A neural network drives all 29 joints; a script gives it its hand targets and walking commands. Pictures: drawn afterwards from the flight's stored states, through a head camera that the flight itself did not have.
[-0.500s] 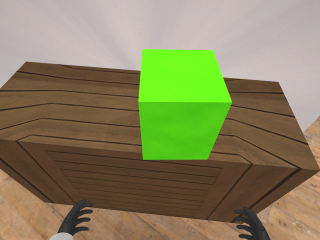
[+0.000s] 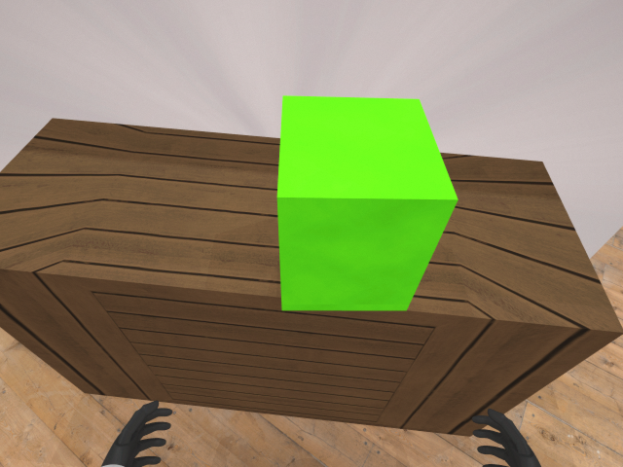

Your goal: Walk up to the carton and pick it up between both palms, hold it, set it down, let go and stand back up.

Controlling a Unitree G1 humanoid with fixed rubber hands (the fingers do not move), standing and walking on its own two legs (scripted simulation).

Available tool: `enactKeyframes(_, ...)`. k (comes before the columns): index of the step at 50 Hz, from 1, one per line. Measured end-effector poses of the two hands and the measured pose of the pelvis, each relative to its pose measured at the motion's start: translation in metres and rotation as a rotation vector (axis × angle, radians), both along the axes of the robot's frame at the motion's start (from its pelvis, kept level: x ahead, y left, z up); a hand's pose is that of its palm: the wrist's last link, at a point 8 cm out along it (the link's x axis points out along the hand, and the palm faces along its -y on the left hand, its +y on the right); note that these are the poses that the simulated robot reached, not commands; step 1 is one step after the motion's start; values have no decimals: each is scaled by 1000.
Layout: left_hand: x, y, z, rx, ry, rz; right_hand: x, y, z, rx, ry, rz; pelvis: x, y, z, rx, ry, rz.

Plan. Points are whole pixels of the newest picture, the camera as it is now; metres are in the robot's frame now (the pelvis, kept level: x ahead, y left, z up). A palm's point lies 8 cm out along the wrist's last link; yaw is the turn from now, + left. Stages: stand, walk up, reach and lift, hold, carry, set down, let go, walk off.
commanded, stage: stand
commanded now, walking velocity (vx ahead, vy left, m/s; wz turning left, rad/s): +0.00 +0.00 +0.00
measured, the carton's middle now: (347, 208) +0.46 -0.04 +0.06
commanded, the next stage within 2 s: walk up in 1.70 s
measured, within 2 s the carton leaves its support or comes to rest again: neither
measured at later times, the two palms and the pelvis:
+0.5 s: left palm out of the picture +0.12 +0.25 -0.10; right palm out of the picture +0.13 -0.27 -0.08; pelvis -0.01 +0.00 +0.00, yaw +0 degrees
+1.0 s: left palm out of the picture +0.09 +0.25 -0.10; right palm out of the picture +0.10 -0.28 -0.09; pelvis -0.02 +0.00 +0.00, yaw +0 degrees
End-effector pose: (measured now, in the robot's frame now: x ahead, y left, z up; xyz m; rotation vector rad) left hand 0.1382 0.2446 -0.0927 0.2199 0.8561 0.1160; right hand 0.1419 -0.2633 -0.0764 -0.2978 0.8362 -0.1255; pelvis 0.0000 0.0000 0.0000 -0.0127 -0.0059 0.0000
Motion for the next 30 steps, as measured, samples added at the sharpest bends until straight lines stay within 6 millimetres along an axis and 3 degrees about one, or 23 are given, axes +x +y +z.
enactKeyframes(30,-23,4,-8,3,53,15,-20,-4,-6,-5,40,-16,-9,0,0,0,-13,0)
